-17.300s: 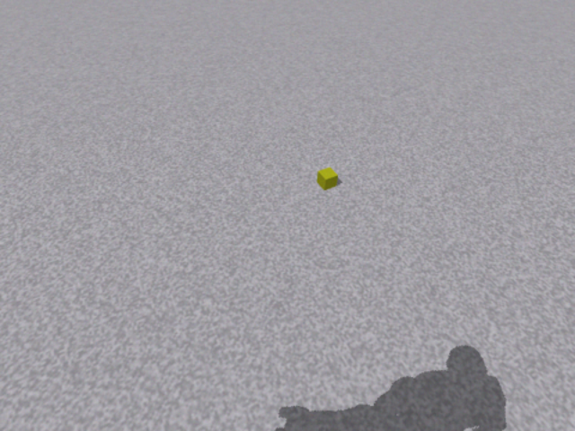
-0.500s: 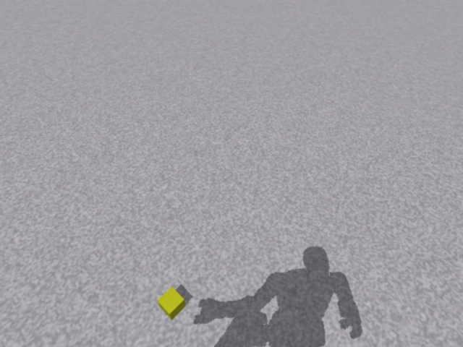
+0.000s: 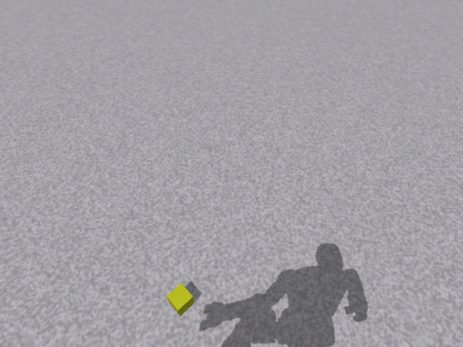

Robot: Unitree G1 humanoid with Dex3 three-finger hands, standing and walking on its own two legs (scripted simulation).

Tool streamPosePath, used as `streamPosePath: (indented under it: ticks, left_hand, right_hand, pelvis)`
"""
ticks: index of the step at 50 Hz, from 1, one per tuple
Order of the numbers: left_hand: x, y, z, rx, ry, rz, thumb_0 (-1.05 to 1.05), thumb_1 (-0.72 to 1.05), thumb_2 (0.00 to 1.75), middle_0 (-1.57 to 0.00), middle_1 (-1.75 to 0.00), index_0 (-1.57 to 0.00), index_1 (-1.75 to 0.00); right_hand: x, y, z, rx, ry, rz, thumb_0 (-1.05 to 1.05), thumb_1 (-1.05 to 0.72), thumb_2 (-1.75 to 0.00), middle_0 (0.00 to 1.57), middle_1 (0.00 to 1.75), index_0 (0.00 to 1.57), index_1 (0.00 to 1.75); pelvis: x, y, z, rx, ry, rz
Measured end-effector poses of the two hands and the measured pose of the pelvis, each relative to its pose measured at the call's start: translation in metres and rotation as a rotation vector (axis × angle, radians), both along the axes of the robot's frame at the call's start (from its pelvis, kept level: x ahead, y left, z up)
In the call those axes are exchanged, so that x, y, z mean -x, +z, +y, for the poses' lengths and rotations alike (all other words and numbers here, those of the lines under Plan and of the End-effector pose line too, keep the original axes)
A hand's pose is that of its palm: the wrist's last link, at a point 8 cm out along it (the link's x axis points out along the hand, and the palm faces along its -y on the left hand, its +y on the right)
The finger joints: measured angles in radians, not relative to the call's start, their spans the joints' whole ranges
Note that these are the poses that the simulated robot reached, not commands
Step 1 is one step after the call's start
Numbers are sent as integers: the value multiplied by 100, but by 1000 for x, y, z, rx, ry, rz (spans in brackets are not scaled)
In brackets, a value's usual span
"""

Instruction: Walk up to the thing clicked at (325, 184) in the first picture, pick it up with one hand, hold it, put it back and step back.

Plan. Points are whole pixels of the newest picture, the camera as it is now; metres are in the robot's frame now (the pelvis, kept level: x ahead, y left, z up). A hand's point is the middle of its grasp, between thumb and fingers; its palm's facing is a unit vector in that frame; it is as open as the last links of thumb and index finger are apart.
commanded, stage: walk up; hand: left
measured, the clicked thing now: (180, 299) +0.46 +0.21 -0.74
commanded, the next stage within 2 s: none
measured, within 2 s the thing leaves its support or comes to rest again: neither
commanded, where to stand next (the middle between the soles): +0.08 -0.03 m, yaw -2 degrees
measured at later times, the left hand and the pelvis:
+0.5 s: hand out of the picture +0.07 +0.26 -0.16, palm faces +0.05 -0.94 -0.34, open 7.3 cm; pelvis +0.01 +0.00 +0.00, yaw +2 degrees
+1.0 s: hand out of the picture +0.07 +0.30 -0.18, palm faces +0.06 -0.94 -0.34, open 7.3 cm; pelvis +0.07 +0.03 -0.01, yaw +4 degrees
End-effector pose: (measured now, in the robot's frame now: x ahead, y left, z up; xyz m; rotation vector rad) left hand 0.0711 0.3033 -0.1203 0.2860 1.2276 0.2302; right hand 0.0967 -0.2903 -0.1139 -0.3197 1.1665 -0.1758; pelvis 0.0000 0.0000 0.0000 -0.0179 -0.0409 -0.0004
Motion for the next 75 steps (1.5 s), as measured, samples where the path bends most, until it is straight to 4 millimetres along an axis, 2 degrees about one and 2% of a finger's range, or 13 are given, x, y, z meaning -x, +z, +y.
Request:
streamPosePath:
  ticks: [6, 20, 36, 42, 48, 54, 58, 64, 68, 71, 75]
  left_hand:
    - [3, 0, 0, 0, 9, 7, 1, 91, 90, -20, -30, -20, -30]
    - [5, -2, 0, 3, 28, 14, 0, 91, 90, -20, -30, -20, -30]
    - [2, -1, -3, 1, 45, -4, 1, 91, 90, -20, -30, -20, -30]
    - [7, -4, 9, 1, 68, -36, 0, 91, 90, -20, -30, -21, -30]
    - [13, -22, 36, 1, 84, 79, 0, 91, 90, -20, -30, -20, -30]
    - [-15, -15, 39, 9, 79, 109, 1, 91, 90, -20, -30, -20, -30]
    - [-39, -13, 35, 7, 61, 90, 1, 91, 90, -20, -30, -20, -30]
    - [-70, -9, 17, -40, 19, 39, 0, 91, 90, -20, -30, -20, -30]
    - [-79, -4, 2, -90, 0, 6, 0, 91, 90, -20, -30, -20, -30]
    - [-81, 6, -9, -104, -24, -17, 0, 91, 90, -20, -30, -20, -30]
    - [-82, 22, -17, -120, -40, -48, 0, 91, 90, -20, -30, -21, -30]
  right_hand:
    - [-2, -1, 2, -4, 4, 9, 1, -90, -90, 20, 30, 20, 30]
    - [8, -3, -2, 8, 3, 60, 1, -90, -90, 20, 30, 20, 30]
    - [-3, -4, -5, 7, 18, 46, 1, -90, -90, 20, 30, 20, 30]
    - [-11, -2, -12, 33, 40, 65, 1, -90, -90, 21, 30, 20, 30]
    - [-39, 3, -5, 88, 50, 50, 1, -90, -90, 20, 30, 20, 30]
    - [-53, 15, 6, 102, 37, 52, 1, -90, -90, 20, 30, 20, 30]
    - [-70, 13, 9, 95, 41, 38, 1, -90, -90, 21, 30, 20, 30]
    - [-102, -9, 1, 43, 38, -1, 1, -90, -90, 21, 30, 20, 30]
    - [-121, -33, -12, -10, 23, -44, 1, -90, -90, 21, 30, 20, 30]
    - [-124, -38, -15, -29, 24, -42, 1, -90, -90, 20, 30, 20, 30]
    - [-109, -37, -20, -42, 27, -19, 1, -90, -90, 20, 30, 20, 30]
  pelvis:
    - [-1, 0, 0, -1, 6, 0]
    - [-6, 0, -2, -4, 23, 4]
    - [-10, -2, -5, -5, 39, -3]
    - [-34, -7, 1, -3, 61, -11]
    - [-63, -17, 22, -24, 53, -25]
    - [-80, -5, 26, -7, 70, -11]
    - [-87, -4, 22, -13, 62, -12]
    - [-87, -13, 5, -28, 48, -12]
    - [-85, -27, -11, -24, 44, -21]
    - [-77, -24, -17, -48, 44, -22]
    - [-66, -16, -21, -71, 37, 7]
